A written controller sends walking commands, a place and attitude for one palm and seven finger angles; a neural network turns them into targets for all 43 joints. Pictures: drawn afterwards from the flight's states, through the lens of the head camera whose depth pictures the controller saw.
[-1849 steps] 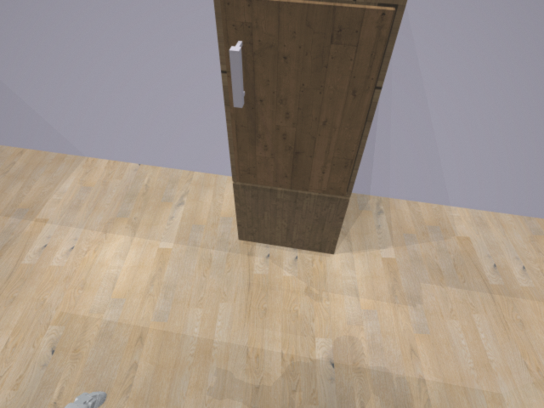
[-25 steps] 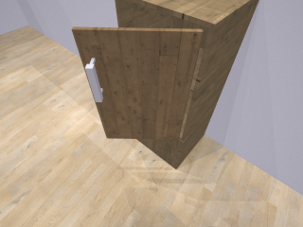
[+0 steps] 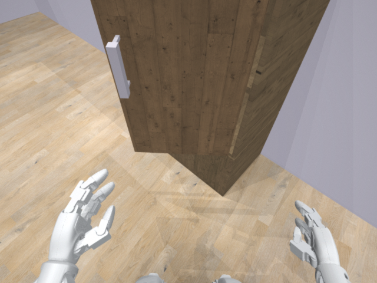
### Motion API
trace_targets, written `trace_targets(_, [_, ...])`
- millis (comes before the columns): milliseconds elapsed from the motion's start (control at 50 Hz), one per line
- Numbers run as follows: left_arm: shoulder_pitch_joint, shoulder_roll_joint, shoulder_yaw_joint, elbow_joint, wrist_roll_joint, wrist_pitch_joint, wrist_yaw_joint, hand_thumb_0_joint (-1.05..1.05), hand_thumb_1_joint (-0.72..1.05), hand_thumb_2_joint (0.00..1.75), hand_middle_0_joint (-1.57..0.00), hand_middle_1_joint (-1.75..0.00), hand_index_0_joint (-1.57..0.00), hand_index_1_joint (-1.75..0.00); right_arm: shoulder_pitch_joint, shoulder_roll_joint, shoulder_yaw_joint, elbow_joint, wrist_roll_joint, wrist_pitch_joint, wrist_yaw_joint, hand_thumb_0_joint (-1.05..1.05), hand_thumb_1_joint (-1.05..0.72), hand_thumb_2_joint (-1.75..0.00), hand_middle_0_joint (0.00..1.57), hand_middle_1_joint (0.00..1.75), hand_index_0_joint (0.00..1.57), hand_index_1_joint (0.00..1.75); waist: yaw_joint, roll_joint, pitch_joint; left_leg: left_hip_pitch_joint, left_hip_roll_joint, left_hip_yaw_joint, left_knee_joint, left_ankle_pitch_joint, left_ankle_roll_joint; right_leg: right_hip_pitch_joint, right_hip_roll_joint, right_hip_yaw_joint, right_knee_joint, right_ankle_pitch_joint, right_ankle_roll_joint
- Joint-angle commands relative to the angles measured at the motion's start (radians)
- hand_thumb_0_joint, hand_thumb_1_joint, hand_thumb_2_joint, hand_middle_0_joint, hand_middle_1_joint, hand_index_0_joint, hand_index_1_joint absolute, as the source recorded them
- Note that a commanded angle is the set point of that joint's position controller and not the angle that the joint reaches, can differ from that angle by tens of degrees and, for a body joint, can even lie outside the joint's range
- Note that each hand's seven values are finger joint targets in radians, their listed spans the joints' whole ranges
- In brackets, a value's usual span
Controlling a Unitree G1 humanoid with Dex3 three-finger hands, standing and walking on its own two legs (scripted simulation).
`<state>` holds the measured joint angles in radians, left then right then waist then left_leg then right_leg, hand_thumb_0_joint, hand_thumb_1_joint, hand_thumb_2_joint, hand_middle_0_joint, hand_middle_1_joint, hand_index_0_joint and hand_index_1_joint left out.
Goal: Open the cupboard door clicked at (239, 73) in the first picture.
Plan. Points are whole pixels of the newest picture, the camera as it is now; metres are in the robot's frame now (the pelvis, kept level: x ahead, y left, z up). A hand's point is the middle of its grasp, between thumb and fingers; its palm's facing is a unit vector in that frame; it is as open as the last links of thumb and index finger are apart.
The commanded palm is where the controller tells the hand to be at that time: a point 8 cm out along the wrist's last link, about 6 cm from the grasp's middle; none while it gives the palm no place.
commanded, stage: raise the hand with hooked fingers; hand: left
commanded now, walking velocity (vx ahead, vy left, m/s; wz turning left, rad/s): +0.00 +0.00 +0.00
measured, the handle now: (121, 67) +0.60 +0.23 +0.12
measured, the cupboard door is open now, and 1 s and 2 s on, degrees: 40 40 40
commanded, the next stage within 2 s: move the hooked fingers beside the handle in 1.76 s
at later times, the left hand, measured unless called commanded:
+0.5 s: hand (69, 209) +0.24 +0.24 +0.06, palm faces +0.06 -1.00 -0.05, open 11.1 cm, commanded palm +0.20 +0.29 +0.07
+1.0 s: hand (38, 178) +0.27 +0.29 +0.11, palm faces +0.07 -1.00 -0.04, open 13.7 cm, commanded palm +0.24 +0.34 +0.12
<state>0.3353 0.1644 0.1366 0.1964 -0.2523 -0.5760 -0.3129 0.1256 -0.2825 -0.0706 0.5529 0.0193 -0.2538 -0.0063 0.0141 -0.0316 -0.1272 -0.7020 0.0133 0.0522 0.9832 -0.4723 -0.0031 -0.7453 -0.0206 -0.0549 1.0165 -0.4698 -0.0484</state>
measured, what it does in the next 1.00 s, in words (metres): stands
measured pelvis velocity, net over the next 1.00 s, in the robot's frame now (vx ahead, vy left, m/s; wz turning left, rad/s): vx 0.01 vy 0.03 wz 0.02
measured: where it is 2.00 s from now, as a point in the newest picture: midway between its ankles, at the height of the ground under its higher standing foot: outside the picture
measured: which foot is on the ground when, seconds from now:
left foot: down 0.00-1.00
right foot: down 0.00-1.00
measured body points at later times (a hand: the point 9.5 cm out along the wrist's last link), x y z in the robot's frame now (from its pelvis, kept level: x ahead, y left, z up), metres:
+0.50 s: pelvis +0.00 +0.02 +0.01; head +0.05 +0.02 +0.45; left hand +0.23 +0.30 +0.07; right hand +0.14 -0.22 -0.08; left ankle +0.01 +0.12 -0.68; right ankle +0.02 -0.09 -0.68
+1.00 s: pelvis +0.01 +0.03 +0.03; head +0.04 +0.04 +0.48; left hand +0.26 +0.35 +0.11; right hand +0.20 -0.19 -0.04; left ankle +0.00 +0.12 -0.68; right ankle +0.02 -0.09 -0.68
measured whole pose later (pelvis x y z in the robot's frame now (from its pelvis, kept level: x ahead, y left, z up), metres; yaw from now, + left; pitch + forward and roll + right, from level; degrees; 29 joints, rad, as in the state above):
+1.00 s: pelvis +0.01 +0.03 +0.03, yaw +1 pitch +7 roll -2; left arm 0.07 0.36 0.35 0.23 -0.34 -0.21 -0.40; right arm 0.23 -0.25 0.06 0.56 0.04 -0.23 -0.09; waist 0.02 0.02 -0.07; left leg -0.53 0.00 0.01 0.83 -0.42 0.04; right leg -0.52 -0.02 -0.09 0.77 -0.37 0.00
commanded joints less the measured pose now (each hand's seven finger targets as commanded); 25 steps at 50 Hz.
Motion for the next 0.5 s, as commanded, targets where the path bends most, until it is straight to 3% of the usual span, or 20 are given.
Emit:
trace_targets(0, [-0.058, 0.182, 0.136, -0.318, -0.064, 0.023, 0.005, 0.00, 0.48, 0.72, -0.23, -0.57, -0.23, -0.57, -0.008, -0.092, -0.015, -0.231, 0.015, -0.016, -0.022, 0.00, -0.90, -0.90, 0.20, 0.30, 0.20, 0.30, 0.022, 0.023, -0.184, -0.078, -0.053, -0.015, -0.019, 0.091, 0.025, 0.125, -0.006, 0.147, -0.180, -0.042, 0.032])
trace_targets(20, [-0.079, 0.193, 0.147, -0.403, -0.057, 0.022, 0.029, 0.00, 0.46, 0.71, -0.23, -0.58, -0.23, -0.58, 0.023, -0.084, -0.015, -0.229, 0.013, -0.011, -0.028, 0.00, -0.90, -0.90, 0.20, 0.30, 0.20, 0.30, 0.014, 0.053, -0.234, -0.038, -0.039, -0.026, -0.017, 0.123, 0.030, 0.139, -0.002, 0.138, -0.176, 0.004, 0.032])
trace_targets(80, [-0.143, 0.176, 0.093, -0.509, -0.024, 0.009, 0.063, 0.00, 0.39, 0.68, -0.24, -0.63, -0.24, -0.63, 0.069, -0.074, 0.003, -0.202, 0.006, -0.007, -0.046, 0.00, -0.90, -0.90, 0.20, 0.30, 0.20, 0.30, -0.038, 0.106, -0.227, 0.014, -0.019, -0.052, -0.006, 0.201, 0.038, 0.121, 0.013, 0.101, -0.150, 0.165, 0.029])
trace_targets(100, [-0.195, 0.189, 0.079, -0.520, -0.019, 0.009, 0.055, 0.00, 0.36, 0.67, -0.24, -0.64, -0.24, -0.64, 0.075, -0.083, 0.011, -0.187, 0.002, -0.008, -0.052, 0.00, -0.90, -0.90, 0.20, 0.30, 0.20, 0.30, -0.062, 0.095, -0.215, 0.022, -0.012, -0.066, 0.003, 0.217, 0.040, 0.097, 0.023, 0.084, -0.131, 0.195, 0.026])
trace_targets(140, [-0.166, 0.188, 0.075, -0.448, -0.017, 0.029, 0.032, 0.00, 0.32, 0.65, -0.24, -0.68, -0.24, -0.68, 0.081, -0.083, 0.017, -0.157, 0.004, -0.017, -0.060, 0.00, -0.90, -0.90, 0.20, 0.30, 0.20, 0.30, -0.069, 0.100, -0.201, 0.017, -0.008, -0.074, -0.001, 0.212, 0.037, 0.088, 0.024, 0.069, -0.138, 0.198, 0.030])
trace_targets(220, [-0.115, 0.206, 0.103, -0.331, -0.046, 0.144, -0.032, 0.00, 0.22, 0.61, -0.25, -0.74, -0.25, -0.74, 0.067, -0.096, 0.031, -0.150, 0.018, -0.022, -0.070, 0.00, -0.90, -0.90, 0.20, 0.30, 0.20, 0.30, -0.043, 0.098, -0.194, 0.030, -0.013, -0.086, -0.059, 0.206, 0.031, 0.135, 0.029, 0.035, -0.168, 0.190, 0.031])
trace_targets(260, [-0.074, 0.232, 0.160, -0.319, -0.067, 0.199, -0.031, 0.00, 0.18, 0.59, -0.25, -0.76, -0.25, -0.76, 0.057, -0.089, 0.031, -0.157, 0.021, -0.020, -0.073, 0.00, -0.90, -0.90, 0.20, 0.30, 0.20, 0.30, -0.010, 0.069, -0.232, 0.034, -0.018, -0.083, -0.095, 0.218, 0.029, 0.211, 0.021, 0.037, -0.195, 0.191, 0.037])
trace_targets(300, [-0.047, 0.266, 0.221, -0.273, -0.088, 0.239, -0.022, 0.00, 0.13, 0.57, -0.25, -0.80, -0.25, -0.80, 0.042, -0.083, 0.036, -0.156, 0.020, -0.014, -0.074, 0.00, -0.90, -0.90, 0.20, 0.30, 0.20, 0.30, 0.013, 0.045, -0.208, 0.030, -0.019, -0.084, -0.117, 0.235, 0.026, 0.246, 0.024, 0.036, -0.211, 0.197, 0.034])
trace_targets(360, [-0.076, 0.256, 0.236, -0.299, -0.097, 0.220, 0.002, 0.00, 0.06, 0.54, -0.26, -0.84, -0.26, -0.84, 0.052, -0.078, 0.036, -0.151, 0.016, -0.019, -0.071, 0.00, -0.90, -0.90, 0.20, 0.30, 0.20, 0.30, 0.006, 0.012, -0.191, 0.036, -0.017, -0.081, -0.145, 0.228, 0.024, 0.250, 0.018, 0.032, -0.231, 0.179, 0.041])
trace_targets(400, [-0.108, 0.269, 0.241, -0.289, -0.100, 0.197, 0.004, 0.00, 0.01, 0.52, -0.26, -0.87, -0.26, -0.87, 0.053, -0.087, 0.040, -0.151, 0.012, -0.025, -0.070, 0.00, -0.90, -0.90, 0.20, 0.30, 0.20, 0.30, 0.006, 0.014, -0.149, 0.035, -0.017, -0.084, -0.158, 0.216, 0.024, 0.238, 0.023, 0.028, -0.236, 0.157, 0.034])
trace_targets(440, [-0.122, 0.262, 0.228, -0.284, -0.091, 0.171, -0.002, 0.00, -0.03, 0.50, -0.27, -0.90, -0.27, -0.90, 0.073, -0.092, 0.037, -0.143, 0.015, -0.035, -0.070, 0.00, -0.90, -0.90, 0.20, 0.30, 0.20, 0.30, -0.002, 0.050, -0.157, 0.068, -0.016, -0.077, -0.170, 0.211, 0.024, 0.224, 0.022, 0.024, -0.241, 0.152, 0.034])
trace_targets(480, [-0.147, 0.261, 0.218, -0.273, -0.090, 0.162, -0.008, 0.00, -0.08, 0.48, -0.27, -0.93, -0.27, -0.93, 0.085, -0.102, 0.037, -0.138, 0.016, -0.044, -0.071, 0.00, -0.90, -0.90, 0.20, 0.30, 0.20, 0.30, -0.013, 0.045, -0.148, 0.082, -0.016, -0.079, -0.184, 0.199, 0.025, 0.214, 0.023, 0.016, -0.249, 0.143, 0.035])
